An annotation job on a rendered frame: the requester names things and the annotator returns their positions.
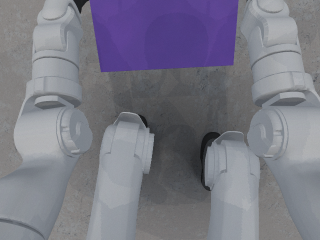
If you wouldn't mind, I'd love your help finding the robot left hand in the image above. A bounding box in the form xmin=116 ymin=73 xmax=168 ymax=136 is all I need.
xmin=73 ymin=0 xmax=89 ymax=14

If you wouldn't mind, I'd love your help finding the robot left forearm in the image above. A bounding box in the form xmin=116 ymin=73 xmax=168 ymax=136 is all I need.
xmin=13 ymin=0 xmax=84 ymax=148

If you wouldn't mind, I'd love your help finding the robot right forearm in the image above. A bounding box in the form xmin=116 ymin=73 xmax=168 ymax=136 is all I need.
xmin=240 ymin=0 xmax=320 ymax=108

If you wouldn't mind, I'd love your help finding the carton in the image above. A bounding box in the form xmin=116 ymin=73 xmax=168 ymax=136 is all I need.
xmin=89 ymin=0 xmax=239 ymax=72

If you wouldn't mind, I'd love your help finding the left robot shin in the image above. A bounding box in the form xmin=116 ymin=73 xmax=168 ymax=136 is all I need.
xmin=99 ymin=112 xmax=146 ymax=162

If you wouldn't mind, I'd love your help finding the right robot upper arm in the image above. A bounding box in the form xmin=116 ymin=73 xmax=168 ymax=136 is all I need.
xmin=247 ymin=106 xmax=320 ymax=240

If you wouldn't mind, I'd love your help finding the robot shin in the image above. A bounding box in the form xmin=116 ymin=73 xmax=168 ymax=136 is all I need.
xmin=99 ymin=112 xmax=146 ymax=162
xmin=208 ymin=131 xmax=260 ymax=187

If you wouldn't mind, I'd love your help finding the left robot upper arm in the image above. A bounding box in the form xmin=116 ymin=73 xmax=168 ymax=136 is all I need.
xmin=0 ymin=106 xmax=93 ymax=240

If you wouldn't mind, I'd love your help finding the right robot shin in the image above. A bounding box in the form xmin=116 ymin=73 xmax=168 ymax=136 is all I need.
xmin=208 ymin=131 xmax=260 ymax=187

